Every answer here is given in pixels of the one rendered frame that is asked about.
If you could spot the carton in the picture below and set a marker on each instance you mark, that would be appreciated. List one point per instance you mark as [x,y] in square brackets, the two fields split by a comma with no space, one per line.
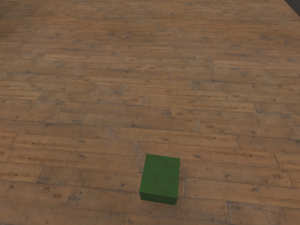
[160,179]

